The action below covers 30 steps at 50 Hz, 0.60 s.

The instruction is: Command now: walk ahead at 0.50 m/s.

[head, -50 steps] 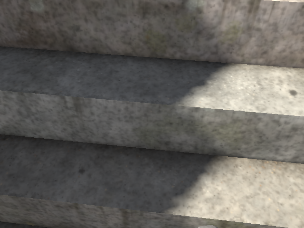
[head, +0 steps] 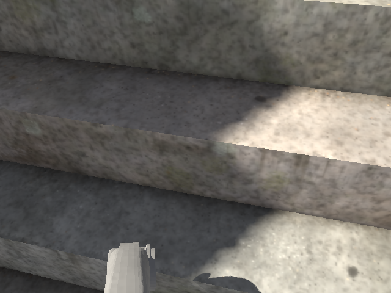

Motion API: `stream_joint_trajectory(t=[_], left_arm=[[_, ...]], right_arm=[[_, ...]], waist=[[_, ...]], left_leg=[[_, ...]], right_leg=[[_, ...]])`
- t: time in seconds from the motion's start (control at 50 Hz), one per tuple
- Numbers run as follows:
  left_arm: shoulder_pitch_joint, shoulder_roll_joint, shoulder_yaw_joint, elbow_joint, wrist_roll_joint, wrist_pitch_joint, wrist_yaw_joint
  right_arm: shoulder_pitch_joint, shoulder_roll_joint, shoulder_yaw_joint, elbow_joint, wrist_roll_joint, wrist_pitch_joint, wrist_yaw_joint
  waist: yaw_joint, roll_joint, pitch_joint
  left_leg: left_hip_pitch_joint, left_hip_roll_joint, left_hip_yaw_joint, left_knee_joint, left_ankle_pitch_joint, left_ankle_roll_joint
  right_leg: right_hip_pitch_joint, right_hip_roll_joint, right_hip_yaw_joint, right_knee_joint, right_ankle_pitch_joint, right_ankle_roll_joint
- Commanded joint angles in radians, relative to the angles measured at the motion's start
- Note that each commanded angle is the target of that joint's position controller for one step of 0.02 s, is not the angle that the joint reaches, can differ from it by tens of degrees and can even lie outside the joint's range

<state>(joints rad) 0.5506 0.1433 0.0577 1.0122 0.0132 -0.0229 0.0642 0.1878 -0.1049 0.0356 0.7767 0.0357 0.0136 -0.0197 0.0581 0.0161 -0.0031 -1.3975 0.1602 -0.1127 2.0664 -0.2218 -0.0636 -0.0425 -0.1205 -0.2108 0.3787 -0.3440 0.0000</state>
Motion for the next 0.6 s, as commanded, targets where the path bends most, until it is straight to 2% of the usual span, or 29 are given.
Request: stream_joint_trajectory(t=[0.02,0.04,0.06,0.08,0.1,0.12,0.14,0.16,0.18,0.2,0.22,0.24,0.26,0.28,0.3,0.32,0.34,0.36,0.38,0.4,0.42,0.44,0.46,0.48,0.5,0.52,0.54,0.58,0.6], left_arm=[[0.055,0.195,0.04,-0.067,-0.006,0.016,0.005],[0.076,0.162,0.034,-0.057,-0.02,0.028,0.009],[0.09,0.169,0.036,-0.046,-0.029,0.045,0.011],[0.042,0.141,0.019,-0.038,-0.034,0.05,0.004],[0.054,0.187,0.007,-0.011,-0.055,0.019,-0.01],[-0.003,0.258,0.012,0.009,-0.03,-0.021,-0.033],[-0.052,0.354,0.024,0.019,-0.035,-0.04,-0.04],[-0.053,0.349,0.023,0.032,-0.068,-0.057,-0.041],[-0.016,0.191,-0.004,-0.014,-0.051,-0.073,-0.064],[-0.151,0.213,0.025,-0.005,-0.044,-0.092,-0.096],[-0.285,0.071,0.002,-0.13,-0.049,-0.11,-0.117],[-0.384,-0.024,-0.029,-0.23,-0.036,-0.11,-0.123],[-0.513,-0.085,-0.063,-0.336,-0.025,-0.108,-0.13],[-0.499,-0.101,-0.085,-0.353,-0.024,-0.1,-0.129],[-0.401,-0.117,-0.109,-0.334,-0.021,-0.091,-0.135],[-0.314,-0.126,-0.129,-0.297,-0.005,-0.093,-0.142],[-0.266,-0.099,-0.131,-0.266,-0.011,-0.081,-0.136],[-0.286,-0.067,-0.13,-0.262,-0.017,-0.073,-0.135],[-0.34,-0.087,-0.134,-0.259,-0.026,-0.061,-0.128],[-0.37,-0.087,-0.132,-0.266,-0.015,-0.045,-0.118],[-0.435,-0.103,-0.142,-0.28,-0.015,-0.037,-0.108],[-0.477,-0.098,-0.146,-0.292,-0.02,-0.042,-0.095],[-0.584,-0.094,-0.155,-0.318,-0.024,-0.048,-0.079],[-0.676,-0.102,-0.169,-0.336,-0.031,-0.052,-0.066],[-0.734,-0.111,-0.18,-0.352,-0.04,-0.047,-0.064],[-0.791,-0.131,-0.197,-0.351,-0.058,-0.038,-0.056],[-0.752,-0.146,-0.203,-0.335,-0.064,-0.035,-0.05],[-0.762,-0.157,-0.221,-0.335,-0.063,-0.052,-0.08],[-0.812,-0.131,-0.221,-0.352,-0.062,-0.063,-0.101]], right_arm=[[-0.278,0.09,0.072,-0.196,0.009,-0.04,0.042],[-0.408,0.108,0.09,-0.258,0.003,-0.05,0.047],[-0.404,0.108,0.089,-0.274,0.0,-0.047,0.052],[-0.345,0.104,0.09,-0.276,0.012,-0.054,0.071],[-0.275,0.04,0.048,-0.282,-0.014,-0.06,0.065],[-0.126,-0.038,0.0,-0.269,-0.001,-0.063,0.052],[0.088,-0.143,-0.049,-0.236,-0.001,-0.053,0.042],[0.251,-0.24,-0.082,-0.173,-0.014,-0.027,0.033],[0.321,-0.4,-0.13,-0.099,-0.047,-0.004,0.006],[0.348,-0.376,-0.126,-0.037,-0.075,0.011,-0.021],[0.3,-0.331,-0.094,0.01,-0.07,0.0,-0.008],[0.177,-0.212,-0.065,0.046,-0.06,-0.006,0.019],[0.089,-0.086,-0.037,0.074,-0.072,-0.033,0.039],[0.044,0.01,-0.012,0.119,-0.076,-0.054,0.055],[0.03,0.028,-0.007,0.146,-0.076,-0.061,0.063],[0.051,0.014,-0.013,0.156,-0.067,-0.07,0.074],[0.034,0.021,-0.003,0.165,-0.082,-0.074,0.078],[0.02,0.005,0.001,0.153,-0.096,-0.075,0.069],[0.039,0.004,0.012,0.178,-0.12,-0.076,0.067],[0.054,-0.015,0.015,0.186,-0.108,-0.075,0.061],[0.06,-0.013,0.027,0.205,-0.112,-0.07,0.061],[0.075,-0.034,0.025,0.213,-0.099,-0.071,0.055],[0.086,-0.041,0.024,0.223,-0.084,-0.069,0.058],[0.163,-0.055,0.026,0.24,-0.071,-0.074,0.051],[0.212,-0.047,0.03,0.266,-0.065,-0.075,0.039],[0.322,-0.073,0.022,0.31,-0.063,-0.078,0.019],[0.367,-0.071,0.021,0.347,-0.082,-0.078,0.011],[0.395,-0.089,0.018,0.39,-0.07,-0.058,-0.006],[0.394,-0.079,0.024,0.409,-0.062,-0.053,-0.01]], waist=[[0.021,-0.105,0.171],[0.056,-0.109,0.215],[0.055,-0.098,0.146],[0.006,-0.089,0.089],[-0.059,-0.185,-0.049],[-0.185,-0.29,-0.138],[-0.344,-0.38,-0.268],[-0.4,-0.321,-0.347],[-0.286,0.137,-0.396],[-0.267,0.119,-0.425],[-0.187,0.135,-0.334],[-0.086,0.148,-0.195],[-0.048,0.157,-0.037],[0.004,0.105,0.015],[0.058,0.072,0.017],[0.09,0.083,-0.017],[0.111,0.065,-0.016],[0.098,0.059,-0.009],[0.078,0.07,0.004],[0.08,0.081,0.039],[0.064,0.076,0.066],[0.053,0.066,0.072],[0.011,0.074,0.1],[-0.047,0.097,0.099],[-0.078,0.119,0.081],[-0.132,0.166,0.06],[-0.136,0.169,0.021],[-0.123,0.132,0.001],[-0.122,0.08,-0.009]], left_leg=[[-0.267,0.114,0.157,-0.171,-0.037,0.0],[-0.08,0.137,0.144,-0.334,-0.122,0.05],[0.13,0.089,0.218,-0.381,-0.159,0.084],[0.448,0.028,0.339,-0.577,-0.164,0.117],[0.764,-0.128,0.438,-0.508,-0.238,0.146],[0.943,-0.169,0.383,-0.526,-0.314,0.197],[1.062,-0.211,0.233,-0.826,-0.382,0.226],[1.306,-0.133,-0.077,-1.059,-0.339,0.282],[1.431,0.111,-0.769,-1.505,-0.662,0.425],[1.35,0.179,-1.064,-1.808,-0.957,0.376],[1.236,0.2,-0.999,-1.856,-0.847,0.249],[1.093,0.188,-0.752,-1.756,-0.774,0.191],[0.939,0.175,-0.555,-1.656,-0.673,0.164],[0.855,0.146,-0.387,-1.579,-0.549,0.101],[0.851,0.103,-0.207,-1.544,-0.399,0.062],[0.907,0.086,-0.095,-1.562,-0.235,0.043],[0.914,0.094,-0.012,-1.591,-0.147,0.044],[0.902,0.101,0.054,-1.625,-0.117,0.036],[0.904,0.105,0.063,-1.65,-0.088,0.039],[0.889,0.105,0.107,-1.681,-0.097,0.03],[0.878,0.095,0.141,-1.696,-0.048,0.008],[0.861,0.067,0.202,-1.708,-0.022,-0.009],[0.781,0.02,0.275,-1.741,0.049,-0.027],[0.785,0.031,0.256,-1.811,0.065,-0.001],[0.831,0.029,0.256,-1.854,0.088,0.009],[0.945,0.092,0.176,-1.989,0.077,0.076],[1.125,0.098,0.135,-1.969,0.145,0.097],[1.386,0.1,0.161,-1.938,0.274,0.093],[1.386,0.096,0.202,-1.971,0.354,0.091]], right_leg=[[0.06,-0.293,0.292,-0.374,-0.085,-0.252],[-0.075,-0.31,0.29,-0.471,0.08,-0.244],[-0.072,-0.294,0.228,-0.516,0.141,-0.24],[-0.166,-0.211,0.077,-0.492,0.393,-0.221],[-0.191,-0.213,0.073,-0.404,1.141,-0.259],[-0.139,-0.206,0.03,-0.23,1.782,-0.23],[0.016,-0.181,0.071,0.022,1.977,-0.202],[-0.139,-0.207,0.17,0.259,1.721,-0.204],[-0.451,-0.001,0.247,0.578,1.034,-0.176],[-0.496,0.116,0.409,1.077,0.455,-0.153],[-0.658,0.182,0.58,1.463,0.385,-0.129],[-0.791,0.166,0.515,1.645,0.367,-0.142],[-0.938,0.167,0.523,1.769,0.391,-0.185],[-1.003,0.164,0.552,1.852,0.421,-0.222],[-1.035,0.168,0.582,1.879,0.495,-0.243],[-1.089,0.164,0.568,1.886,0.538,-0.247],[-1.145,0.163,0.543,1.899,0.54,-0.229],[-1.197,0.168,0.504,1.896,0.561,-0.192],[-1.279,0.196,0.465,2.087,0.571,-0.178],[-1.368,0.192,0.443,2.129,0.557,-0.156],[-1.432,0.197,0.428,2.184,0.555,-0.15],[-1.438,0.197,0.386,2.083,0.581,-0.137],[-1.386,0.212,0.312,1.922,0.606,-0.129],[-1.393,0.217,0.244,1.873,0.593,-0.121],[-1.412,0.214,0.195,1.837,0.575,-0.111],[-1.477,0.194,0.117,1.861,0.466,-0.092],[-1.562,0.189,0.136,1.971,0.449,-0.098],[-1.692,0.155,0.176,1.898,0.383,-0.123],[-1.605,0.143,0.133,1.74,0.355,-0.145]])
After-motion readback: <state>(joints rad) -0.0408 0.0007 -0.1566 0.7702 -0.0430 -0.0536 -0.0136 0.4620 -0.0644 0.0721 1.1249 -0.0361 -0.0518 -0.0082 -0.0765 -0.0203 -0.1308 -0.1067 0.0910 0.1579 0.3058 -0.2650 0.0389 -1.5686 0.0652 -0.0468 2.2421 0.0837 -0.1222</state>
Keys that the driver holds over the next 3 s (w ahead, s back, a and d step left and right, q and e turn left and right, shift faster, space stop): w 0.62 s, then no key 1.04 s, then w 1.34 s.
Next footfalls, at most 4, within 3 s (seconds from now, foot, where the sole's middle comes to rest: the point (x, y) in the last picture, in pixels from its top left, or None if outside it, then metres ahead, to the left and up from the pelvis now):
0.14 left None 0.28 0.21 -0.56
0.80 right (204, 234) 0.50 0.05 -0.34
1.16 left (83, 244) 0.46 0.34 -0.34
1.70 right None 0.24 0.06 -0.56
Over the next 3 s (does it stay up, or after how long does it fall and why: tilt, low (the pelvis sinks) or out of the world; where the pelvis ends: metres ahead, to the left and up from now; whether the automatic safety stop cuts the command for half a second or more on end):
stays up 0.68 0.16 0.65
